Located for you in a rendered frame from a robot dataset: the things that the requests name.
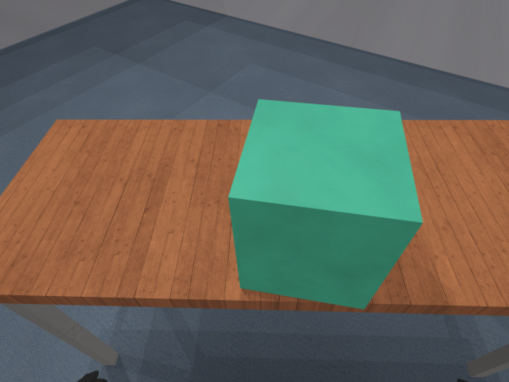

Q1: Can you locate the table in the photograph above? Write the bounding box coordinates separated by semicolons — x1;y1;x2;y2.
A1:
0;119;509;377

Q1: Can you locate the carton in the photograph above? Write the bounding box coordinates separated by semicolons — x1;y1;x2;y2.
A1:
228;99;423;310

